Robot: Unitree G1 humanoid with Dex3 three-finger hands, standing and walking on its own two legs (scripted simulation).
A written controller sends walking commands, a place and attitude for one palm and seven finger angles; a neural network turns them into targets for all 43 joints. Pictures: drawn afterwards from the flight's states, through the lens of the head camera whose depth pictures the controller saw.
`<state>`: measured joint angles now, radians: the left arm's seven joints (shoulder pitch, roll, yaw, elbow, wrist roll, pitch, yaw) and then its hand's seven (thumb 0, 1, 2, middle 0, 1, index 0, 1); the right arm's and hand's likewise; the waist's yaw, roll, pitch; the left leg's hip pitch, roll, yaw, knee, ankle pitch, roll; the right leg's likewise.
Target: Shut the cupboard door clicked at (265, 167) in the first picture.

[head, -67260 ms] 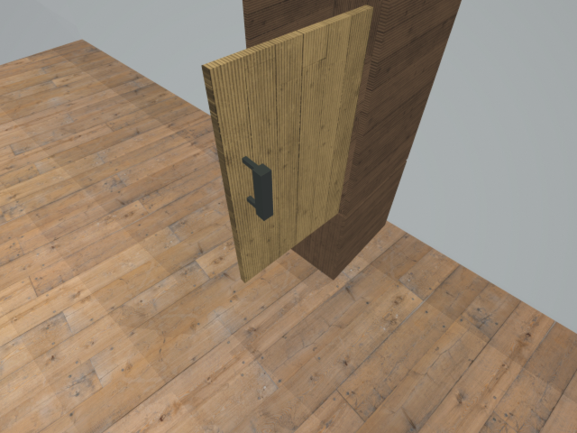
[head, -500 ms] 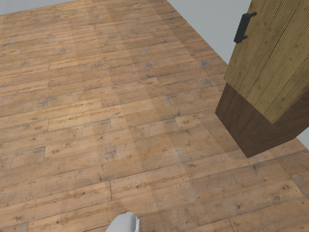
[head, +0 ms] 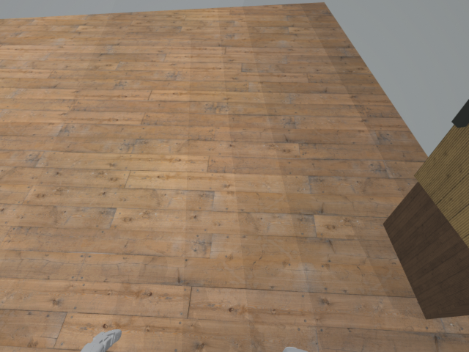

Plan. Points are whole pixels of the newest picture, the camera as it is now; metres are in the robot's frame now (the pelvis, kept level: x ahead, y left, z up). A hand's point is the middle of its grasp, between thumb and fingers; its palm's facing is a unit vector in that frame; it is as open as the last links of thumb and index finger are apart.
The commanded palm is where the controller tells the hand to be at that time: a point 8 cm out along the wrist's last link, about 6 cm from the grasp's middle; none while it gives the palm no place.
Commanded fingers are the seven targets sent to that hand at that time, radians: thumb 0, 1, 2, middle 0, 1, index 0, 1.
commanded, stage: walk to a spot facing it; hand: left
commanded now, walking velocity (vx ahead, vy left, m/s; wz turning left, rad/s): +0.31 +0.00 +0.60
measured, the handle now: out of the picture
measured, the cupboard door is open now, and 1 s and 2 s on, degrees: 7 7 7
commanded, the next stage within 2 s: turn to face it in 0.64 s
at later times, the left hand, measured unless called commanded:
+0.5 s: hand out of the picture +0.04 +0.20 -0.19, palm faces +0.40 -0.90 -0.18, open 7.4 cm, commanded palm none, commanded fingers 0.00 0.90 0.90 -0.20 -0.30 -0.20 -0.30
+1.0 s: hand (119, 229) +0.41 +0.31 -0.16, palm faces +0.38 -0.90 -0.20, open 7.4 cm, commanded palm none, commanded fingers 0.00 0.90 0.90 -0.20 -0.30 -0.20 -0.30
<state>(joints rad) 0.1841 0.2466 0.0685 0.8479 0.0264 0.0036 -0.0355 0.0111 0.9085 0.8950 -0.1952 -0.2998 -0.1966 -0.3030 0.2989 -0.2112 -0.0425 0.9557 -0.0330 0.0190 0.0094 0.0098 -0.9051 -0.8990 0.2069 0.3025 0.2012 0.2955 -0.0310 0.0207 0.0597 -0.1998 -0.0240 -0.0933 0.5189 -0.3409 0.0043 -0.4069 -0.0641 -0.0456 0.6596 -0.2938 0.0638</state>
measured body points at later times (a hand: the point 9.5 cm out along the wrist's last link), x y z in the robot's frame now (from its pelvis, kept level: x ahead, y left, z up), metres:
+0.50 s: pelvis +0.17 +0.05 -0.02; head +0.22 +0.08 +0.42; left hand +0.02 +0.24 -0.18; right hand +0.41 -0.14 -0.14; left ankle +0.23 +0.14 -0.74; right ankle +0.08 -0.13 -0.68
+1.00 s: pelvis +0.37 +0.10 -0.01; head +0.40 +0.11 +0.44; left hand +0.38 +0.35 -0.14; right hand +0.43 -0.12 -0.17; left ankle +0.23 +0.14 -0.72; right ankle +0.47 +0.03 -0.73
